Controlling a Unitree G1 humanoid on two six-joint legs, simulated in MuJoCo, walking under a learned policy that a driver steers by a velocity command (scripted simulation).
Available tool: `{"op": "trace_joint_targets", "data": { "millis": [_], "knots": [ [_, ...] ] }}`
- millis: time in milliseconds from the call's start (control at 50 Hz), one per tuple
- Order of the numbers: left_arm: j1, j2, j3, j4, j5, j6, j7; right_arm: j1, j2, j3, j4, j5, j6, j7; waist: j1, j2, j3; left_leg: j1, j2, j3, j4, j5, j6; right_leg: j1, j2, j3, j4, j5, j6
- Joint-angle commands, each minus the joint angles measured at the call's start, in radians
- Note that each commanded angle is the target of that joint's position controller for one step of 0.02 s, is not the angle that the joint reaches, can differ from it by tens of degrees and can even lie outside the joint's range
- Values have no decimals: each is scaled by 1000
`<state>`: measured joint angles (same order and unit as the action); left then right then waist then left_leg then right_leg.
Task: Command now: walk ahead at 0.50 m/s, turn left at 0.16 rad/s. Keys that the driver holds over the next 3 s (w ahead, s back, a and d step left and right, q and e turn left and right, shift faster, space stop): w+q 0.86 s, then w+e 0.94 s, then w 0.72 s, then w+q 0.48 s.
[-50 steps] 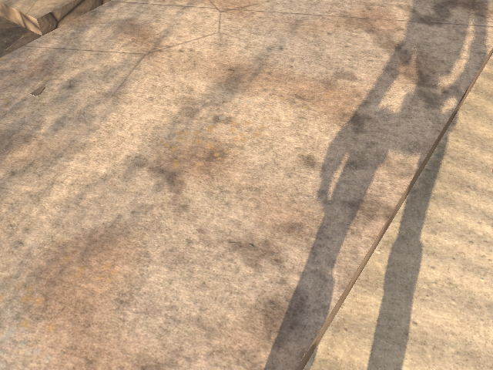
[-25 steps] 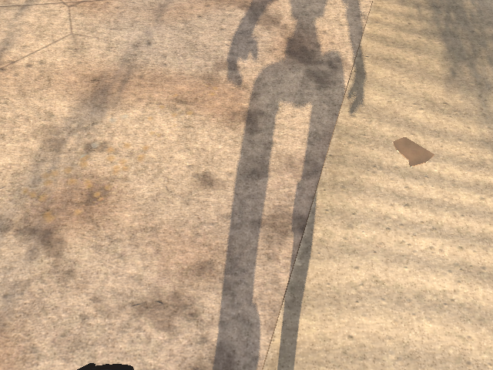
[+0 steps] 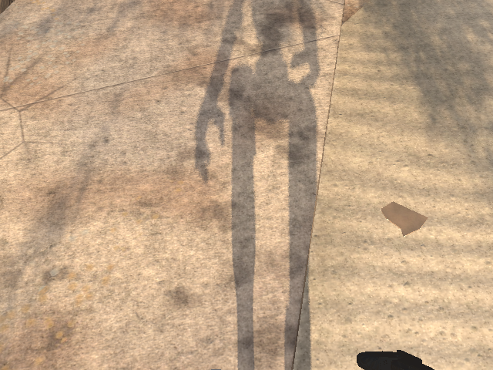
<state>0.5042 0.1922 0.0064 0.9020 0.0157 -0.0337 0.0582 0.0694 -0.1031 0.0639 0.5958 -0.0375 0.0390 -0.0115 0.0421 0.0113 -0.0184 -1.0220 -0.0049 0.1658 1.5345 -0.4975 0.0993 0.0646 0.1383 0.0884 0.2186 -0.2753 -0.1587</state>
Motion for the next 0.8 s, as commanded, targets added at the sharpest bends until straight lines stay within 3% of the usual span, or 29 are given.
{"op": "trace_joint_targets", "data": {
  "millis": [20, 40, 60, 80, 100, 120, 140, 160, 180, 220, 260, 300, 400, 460, 500, 520, 540, 560, 580, 600, 620, 640, 660, 680, 700, 740, 760, 780, 800],
  "knots": [
    [63, 156, 34, -37, 9, 3, 18, -24, -61, -22, -45, 23, -15, 2, -61, -133, -41, 301, -108, 84, -212, -188, 67, -8, -326, -35, 155, 1767, 63],
    [26, 175, 42, -40, 16, 2, 35, 16, -105, -33, -35, 34, -10, -6, -111, -128, -38, 364, -93, -51, -388, -180, 86, 13, -366, 1, 229, 1705, 85],
    [15, 201, 54, -45, 17, 4, 40, 115, -145, -51, 9, 31, -4, -11, -151, -144, -83, 419, -127, -51, -451, -213, 100, 63, -390, -20, 346, 1749, 83],
    [-13, 218, 66, -73, -10, 6, 22, 228, -176, -64, 71, 27, -12, -22, -182, -75, -84, 604, -120, -108, -511, -173, 140, -122, -352, -72, 515, 1689, 122],
    [-109, 257, 79, -125, -35, 6, -1, 416, -221, -95, 143, 31, -9, -28, -299, 32, -95, 846, -59, -338, -698, -183, 238, -411, -195, -157, 838, 1419, 202],
    [-311, 240, 86, -205, -14, 7, -31, 467, -269, -116, 201, 29, -6, -36, -347, 333, -115, 926, 173, -915, -1059, -135, 387, -718, 58, -124, 1439, -36, 270],
    [-434, 135, 45, -319, 41, -7, -49, 304, -227, -114, 157, 27, -19, -47, -238, 81, -6, 756, 200, -1125, -1073, -123, 388, -862, -2, 92, 1607, -110, 228],
    [-419, 66, 20, -341, 43, -5, -62, 228, -203, -114, 158, 18, -33, -62, -159, -74, 65, 633, 206, -1028, -1007, -102, 331, -902, -51, 148, 1618, -117, 191],
    [-315, 29, 7, -331, 33, -4, -68, 216, -173, -108, 185, -9, -51, -68, -58, -167, 102, 541, 178, -902, -987, -31, 252, -883, -91, 142, 1523, -129, 153],
    [-165, 61, 5, -291, 39, 15, -68, 143, -154, -100, 188, -23, -89, -54, 59, -198, 107, 429, 98, -639, -1019, 84, 143, -758, -136, 49, 1283, -42, 166],
    [-225, 102, 12, -325, 40, 24, -59, 164, -202, -113, 204, 4, -117, -36, 48, -70, 116, 385, 17, -513, -1049, 239, 159, -661, -126, -44, 1095, 81, 201],
    [-341, 126, 14, -387, 35, 19, -66, 225, -243, -130, 224, 20, -122, -46, 3, 29, 94, 450, 2, -484, -1053, 342, 168, -637, -144, -46, 925, 146, 226],
    [-542, 106, 1, -460, 14, -16, -98, 344, -284, -165, 211, -7, -102, -60, -134, 80, -5, 823, 2, -520, -968, 399, 102, -653, -141, -56, 471, 295, 227],
    [-440, 125, 13, -413, -4, -49, -90, 298, -285, -178, 181, -27, -104, -57, -76, 81, -35, 923, -27, -525, -809, 474, 50, -518, -177, -51, 270, 390, 208],
    [-117, 153, 43, -281, -12, -60, -74, 224, -267, -176, 151, -6, -102, -56, 87, 13, -133, 879, -107, -410, -437, 539, -1, -162, -199, -85, 20, 768, 195],
    [50, 168, 60, -196, -18, -50, -62, 183, -233, -170, 124, 14, -91, -58, 146, -52, -142, 683, -147, -351, -187, 273, -13, 100, -253, -66, -84, 1010, 191],
    [122, 173, 68, -146, 3, -43, -55, 138, -180, -157, 97, 35, -76, -53, 172, -126, -91, 413, -216, -294, 130, -220, -21, 269, -325, -27, -29, 1018, 165],
    [143, 163, 54, -139, 40, -50, -63, 96, -101, -133, 30, 67, -69, -54, 143, -179, -55, 219, -240, -292, 446, -281, -23, 284, -385, 12, 185, 1323, 180],
    [5, 172, 44, -188, 81, -64, -84, 295, -75, -122, -30, 117, -72, -51, -68, -325, -156, -24, -160, -286, 573, -271, -55, 451, -562, 134, 425, 1682, 109],
    [-63, 131, 49, -227, 75, -58, -88, 330, -86, -109, 18, 87, -71, -57, -60, -230, -225, -128, -114, -245, 690, -164, -60, 412, -581, 166, 390, 1374, 20],
    [-66, 109, 45, -232, 61, -63, -79, 311, -105, -111, 39, 39, -63, -51, -53, -168, -227, -150, -105, -202, 798, -93, -61, 281, -570, 174, 292, 921, -33],
    [-142, 189, 63, -246, 58, -73, -54, 286, -131, -113, -3, 6, -53, -39, -100, -223, -236, -156, -65, -177, 857, -38, -67, 134, -658, 338, 116, 339, -122],
    [-155, 183, 59, -207, 23, -87, -37, 120, -142, -108, -69, -18, -36, -27, -106, -145, -70, -229, -7, -212, 846, -30, -55, -41, -676, 310, -21, 124, -123],
    [-111, 165, 50, -164, 2, -100, -33, -16, -147, -105, -128, -22, -19, -13, -79, -133, 74, -260, 19, -243, 814, -55, -40, -175, -665, 266, -70, 94, -100],
    [-86, 117, 35, -118, -2, -101, -37, -78, -128, -95, -154, -13, -10, -4, -82, -68, 144, -254, 15, -234, 762, -53, -18, -261, -578, 127, -86, 103, -40],
    [-83, 88, 21, -73, 11, -91, -44, -116, -72, -71, -180, 8, 2, 10, -105, -71, 175, -161, -1, -171, 546, 44, 15, -393, -423, -89, -136, 41, 57],
    [-128, 117, 32, 4, 154, -80, -98, -24, -80, -14, -161, -5, -41, 105, -147, -86, 19, -219, 91, -232, 434, 145, 102, -355, -401, -76, -61, 102, -45],
    [-162, 176, 50, -15, 165, -71, -110, 6, -87, -15, -125, -12, -48, 145, -152, -50, 6, -187, 92, -183, 341, 200, 93, -341, -394, -135, -79, 148, -65],
    [-136, 163, 38, -4, 170, -62, -110, -69, -101, -6, -122, -3, -38, 164, -105, -41, -2, -144, 97, -134, 255, 213, 84, -369, -401, -154, -133, 192, -85]
  ]
}}
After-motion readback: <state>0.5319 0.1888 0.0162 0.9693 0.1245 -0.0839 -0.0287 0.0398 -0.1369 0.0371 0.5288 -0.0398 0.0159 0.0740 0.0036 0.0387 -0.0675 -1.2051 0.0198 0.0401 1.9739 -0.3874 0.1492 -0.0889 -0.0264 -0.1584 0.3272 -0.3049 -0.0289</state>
